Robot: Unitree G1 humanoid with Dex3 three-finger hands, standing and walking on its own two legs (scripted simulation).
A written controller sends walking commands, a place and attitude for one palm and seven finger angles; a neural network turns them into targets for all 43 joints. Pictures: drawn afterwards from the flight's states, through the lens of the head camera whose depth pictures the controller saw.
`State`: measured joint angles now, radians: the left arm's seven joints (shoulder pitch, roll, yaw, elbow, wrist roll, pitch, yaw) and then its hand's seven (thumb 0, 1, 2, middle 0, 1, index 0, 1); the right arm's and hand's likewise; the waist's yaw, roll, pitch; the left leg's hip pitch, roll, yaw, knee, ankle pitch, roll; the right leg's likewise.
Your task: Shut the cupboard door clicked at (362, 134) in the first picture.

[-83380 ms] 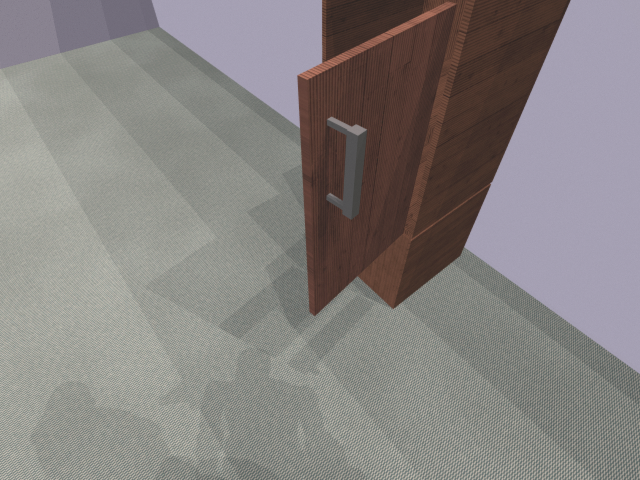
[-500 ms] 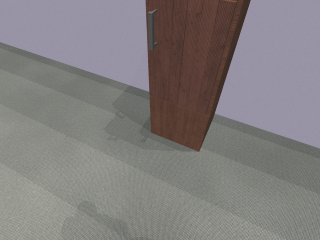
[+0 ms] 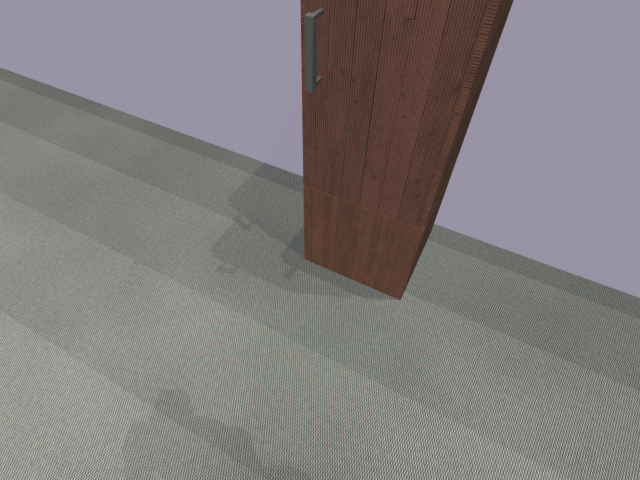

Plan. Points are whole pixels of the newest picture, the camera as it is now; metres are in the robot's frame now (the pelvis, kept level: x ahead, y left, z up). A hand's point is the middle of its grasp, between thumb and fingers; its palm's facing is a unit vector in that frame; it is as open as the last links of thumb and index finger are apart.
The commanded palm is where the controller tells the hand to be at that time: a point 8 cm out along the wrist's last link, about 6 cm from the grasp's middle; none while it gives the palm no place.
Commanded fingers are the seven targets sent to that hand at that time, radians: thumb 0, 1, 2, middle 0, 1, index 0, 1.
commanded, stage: walk to a spot facing it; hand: left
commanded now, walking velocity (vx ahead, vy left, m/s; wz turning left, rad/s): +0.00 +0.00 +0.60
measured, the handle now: (315, 51) +0.96 +0.05 +0.09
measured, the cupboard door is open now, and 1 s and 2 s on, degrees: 0 0 0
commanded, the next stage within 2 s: turn to face it in 1.24 s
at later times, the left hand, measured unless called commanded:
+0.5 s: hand out of the picture +0.05 +0.26 -0.16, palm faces +0.26 -0.93 -0.25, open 7.4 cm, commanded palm none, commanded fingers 0.00 0.90 0.90 -0.20 -0.30 -0.20 -0.30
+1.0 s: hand out of the picture -0.06 +0.15 -0.15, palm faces +0.61 -0.74 -0.28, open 7.4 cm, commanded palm none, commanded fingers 0.00 0.90 0.90 -0.20 -0.30 -0.20 -0.30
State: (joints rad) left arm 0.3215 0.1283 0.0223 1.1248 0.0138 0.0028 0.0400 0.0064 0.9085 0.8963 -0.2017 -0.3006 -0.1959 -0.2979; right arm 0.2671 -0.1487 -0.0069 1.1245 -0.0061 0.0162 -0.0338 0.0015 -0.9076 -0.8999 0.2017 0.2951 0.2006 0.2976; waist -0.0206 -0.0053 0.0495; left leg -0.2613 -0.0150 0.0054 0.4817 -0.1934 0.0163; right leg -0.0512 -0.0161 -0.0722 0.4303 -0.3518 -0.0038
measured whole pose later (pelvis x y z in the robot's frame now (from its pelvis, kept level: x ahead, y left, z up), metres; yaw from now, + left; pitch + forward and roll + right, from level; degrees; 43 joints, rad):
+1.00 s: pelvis +0.08 +0.02 +0.00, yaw +38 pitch +1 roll +3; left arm 0.39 0.15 0.05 0.98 0.04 -0.06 0.02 0.01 0.91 0.90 -0.20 -0.30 -0.20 -0.30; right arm 0.17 -0.25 -0.08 0.95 -0.02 0.06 0.04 0.01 -0.91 -0.90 0.20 0.29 0.20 0.30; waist -0.01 0.02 0.10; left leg -0.64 0.03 0.02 1.03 -0.27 0.00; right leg 0.02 -0.09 -0.23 0.35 -0.39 0.00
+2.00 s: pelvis +0.29 +0.27 +0.00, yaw +33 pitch +1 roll +0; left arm 0.23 0.20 0.08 0.95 0.03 0.04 0.01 0.01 0.91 0.90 -0.20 -0.30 -0.20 -0.30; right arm 0.14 -0.19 -0.05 0.91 0.00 0.02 -0.03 0.00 -0.91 -0.90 0.20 0.30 0.20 0.30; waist 0.01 -0.03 0.09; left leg -0.35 0.02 -0.03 0.65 -0.36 -0.05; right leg -0.33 0.07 0.13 0.52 -0.20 0.00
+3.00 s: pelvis +0.35 +0.34 +0.00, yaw -3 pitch +1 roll -2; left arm 0.19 0.26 0.10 0.92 0.02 0.08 -0.02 0.01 0.91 0.90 -0.20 -0.30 -0.20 -0.30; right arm 0.20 -0.19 -0.01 0.87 -0.03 0.01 -0.03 0.00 -0.91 -0.90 0.20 0.30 0.20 0.30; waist 0.01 -0.04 0.08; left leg -0.28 0.08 0.11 0.55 -0.28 0.02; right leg -0.43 0.03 0.02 1.08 -0.52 0.04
